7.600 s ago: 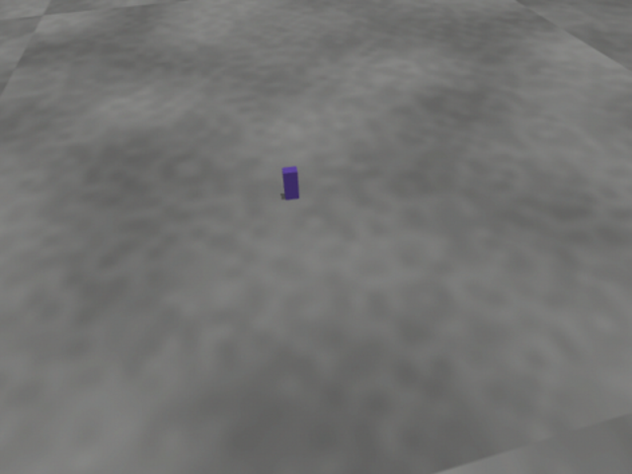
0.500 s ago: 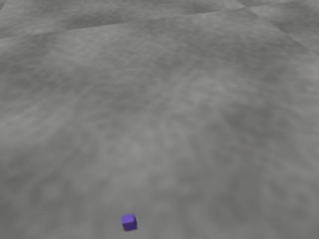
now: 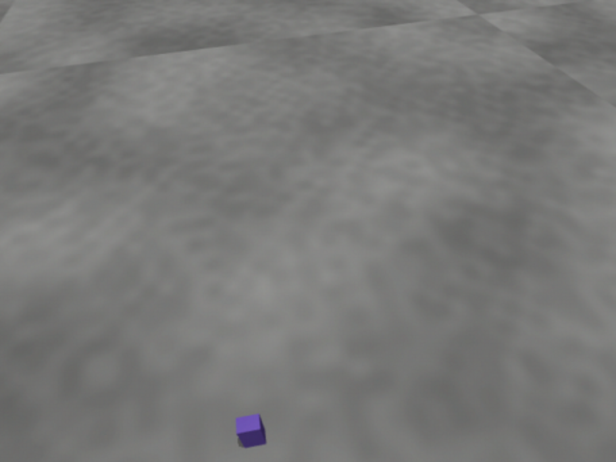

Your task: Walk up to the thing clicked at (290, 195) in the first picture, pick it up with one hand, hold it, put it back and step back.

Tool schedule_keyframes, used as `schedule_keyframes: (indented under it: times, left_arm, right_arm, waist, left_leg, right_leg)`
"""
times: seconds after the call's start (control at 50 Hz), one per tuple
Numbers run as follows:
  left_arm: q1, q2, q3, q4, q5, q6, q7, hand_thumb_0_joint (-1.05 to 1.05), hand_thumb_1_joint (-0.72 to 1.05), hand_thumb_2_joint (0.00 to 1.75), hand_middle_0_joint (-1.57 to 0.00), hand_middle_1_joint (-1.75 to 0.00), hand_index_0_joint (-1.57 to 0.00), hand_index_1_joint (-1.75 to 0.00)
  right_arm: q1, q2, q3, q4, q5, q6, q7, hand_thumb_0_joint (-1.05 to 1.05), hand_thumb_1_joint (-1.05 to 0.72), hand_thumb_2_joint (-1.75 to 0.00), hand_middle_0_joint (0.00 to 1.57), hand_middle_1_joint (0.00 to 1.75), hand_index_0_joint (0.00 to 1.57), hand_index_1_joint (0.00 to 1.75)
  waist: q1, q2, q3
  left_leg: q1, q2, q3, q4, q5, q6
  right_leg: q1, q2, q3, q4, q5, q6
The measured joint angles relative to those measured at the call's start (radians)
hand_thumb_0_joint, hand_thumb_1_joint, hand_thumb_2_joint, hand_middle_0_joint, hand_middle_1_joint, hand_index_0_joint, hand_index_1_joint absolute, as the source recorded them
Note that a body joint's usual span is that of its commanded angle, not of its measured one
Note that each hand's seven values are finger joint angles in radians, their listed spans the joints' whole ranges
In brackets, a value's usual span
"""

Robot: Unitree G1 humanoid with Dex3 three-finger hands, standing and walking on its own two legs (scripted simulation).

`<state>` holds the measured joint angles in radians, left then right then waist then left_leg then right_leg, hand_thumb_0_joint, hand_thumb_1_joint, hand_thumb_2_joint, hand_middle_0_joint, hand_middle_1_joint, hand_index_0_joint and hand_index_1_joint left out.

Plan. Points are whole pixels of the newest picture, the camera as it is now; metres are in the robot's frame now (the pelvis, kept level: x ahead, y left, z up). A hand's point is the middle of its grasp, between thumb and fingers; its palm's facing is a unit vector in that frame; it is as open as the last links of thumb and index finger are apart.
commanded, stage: stand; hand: left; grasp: from the side
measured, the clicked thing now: (251, 431) +0.35 +0.20 -0.71
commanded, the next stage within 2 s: go down in 0.02 s
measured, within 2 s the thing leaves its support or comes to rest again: neither
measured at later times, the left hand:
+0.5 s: hand out of the picture +0.14 +0.27 -0.18, palm faces +0.05 -0.94 -0.33, open 13.8 cm
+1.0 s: hand out of the picture +0.13 +0.29 -0.22, palm faces +0.09 -0.95 -0.30, open 17.1 cm
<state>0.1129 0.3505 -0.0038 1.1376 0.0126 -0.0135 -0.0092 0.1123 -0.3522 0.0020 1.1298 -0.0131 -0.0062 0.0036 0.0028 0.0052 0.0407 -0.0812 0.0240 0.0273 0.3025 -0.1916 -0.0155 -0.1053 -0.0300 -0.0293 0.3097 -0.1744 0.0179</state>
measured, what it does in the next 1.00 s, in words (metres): lowers itself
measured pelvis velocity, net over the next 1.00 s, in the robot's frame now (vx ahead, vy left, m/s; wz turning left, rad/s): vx -0.02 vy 0.01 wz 0.02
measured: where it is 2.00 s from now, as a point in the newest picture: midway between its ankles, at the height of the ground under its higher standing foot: outside the picture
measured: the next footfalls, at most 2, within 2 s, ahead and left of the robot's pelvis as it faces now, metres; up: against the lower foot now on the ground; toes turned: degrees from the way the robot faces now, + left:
none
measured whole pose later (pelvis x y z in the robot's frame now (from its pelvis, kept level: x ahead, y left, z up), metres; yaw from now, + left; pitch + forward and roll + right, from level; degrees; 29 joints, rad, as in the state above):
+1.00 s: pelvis -0.02 +0.01 -0.10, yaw +1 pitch +18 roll -2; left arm 0.28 0.38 0.29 0.45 0.00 0.15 -0.15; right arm 0.20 -0.23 -0.01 0.54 0.00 -0.17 -0.07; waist -0.03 0.00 -0.13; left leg -0.95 0.04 -0.03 1.18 -0.56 -0.01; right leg -0.93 -0.03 -0.06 1.13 -0.52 0.02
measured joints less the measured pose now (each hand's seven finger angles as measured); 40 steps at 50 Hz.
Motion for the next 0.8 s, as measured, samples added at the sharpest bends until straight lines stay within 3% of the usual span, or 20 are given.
schedule_keyframes:
  times: [0.14,0.18,0.24,0.36,0.56,0.8]
  left_arm:
    - [0.003,0.001,-0.001,-0.002,0.001,-0.001,0.002,0.01,0.90,0.90,-0.21,-0.30,-0.20,-0.29]
    - [0.002,-0.008,0.014,-0.052,-0.021,-0.006,0.013,0.01,0.88,0.89,-0.20,-0.29,-0.20,-0.29]
    - [-0.084,-0.022,0.065,-0.048,-0.011,-0.020,0.010,0.01,0.79,0.85,-0.16,-0.26,-0.16,-0.25]
    - [-0.176,0.000,0.176,-0.082,0.055,-0.004,-0.028,0.01,0.50,0.60,-0.09,-0.17,-0.09,-0.16]
    - [-0.040,0.013,0.250,-0.279,0.054,0.060,-0.082,0.00,-0.04,0.21,-0.07,-0.12,-0.07,-0.11]
    - [0.116,0.005,0.254,-0.595,0.023,0.143,-0.106,0.00,-0.45,0.04,-0.10,-0.10,-0.10,-0.09]
  right_arm:
    - [-0.001,0.000,-0.001,-0.001,0.000,0.000,-0.001,0.01,-0.90,-0.90,0.20,0.30,0.20,0.30]
    - [0.032,0.004,0.002,-0.089,0.031,-0.005,-0.019,0.01,-0.92,-0.90,0.20,0.30,0.20,0.30]
    - [0.063,0.027,-0.002,-0.203,0.052,-0.028,-0.035,0.01,-0.94,-0.91,0.20,0.30,0.20,0.30]
    - [0.100,0.094,-0.021,-0.333,0.034,-0.037,-0.027,0.01,-0.95,-0.91,0.20,0.30,0.20,0.30]
    - [0.148,0.105,-0.034,-0.462,0.032,-0.052,-0.018,0.01,-0.91,-0.90,0.20,0.30,0.20,0.30]
    - [0.100,0.108,-0.029,-0.544,0.027,-0.113,-0.057,0.01,-0.88,-0.89,0.20,0.30,0.20,0.30]
  waist:
    - [0.000,0.001,-0.001]
    - [-0.004,0.001,-0.005]
    - [-0.005,-0.002,0.008]
    - [-0.021,-0.022,-0.026]
    - [-0.041,-0.009,-0.104]
    - [-0.028,-0.004,-0.142]
  left_leg:
    - [0.002,-0.001,0.000,0.001,-0.001,0.001]
    - [-0.048,-0.003,-0.007,0.042,-0.014,0.003]
    - [-0.143,-0.002,-0.017,0.124,-0.037,0.003]
    - [-0.338,0.008,-0.015,0.302,-0.104,-0.001]
    - [-0.582,0.014,-0.019,0.576,-0.232,0.005]
    - [-0.763,0.015,-0.043,0.786,-0.326,0.007]
  right_leg:
    - [0.003,-0.001,0.000,-0.001,0.000,0.001]
    - [-0.043,-0.004,-0.006,0.038,-0.014,0.000]
    - [-0.130,-0.005,-0.013,0.111,-0.036,-0.003]
    - [-0.325,0.001,-0.006,0.281,-0.097,-0.009]
    - [-0.564,0.000,0.000,0.539,-0.212,-0.002]
    - [-0.730,-0.003,-0.015,0.732,-0.303,0.001]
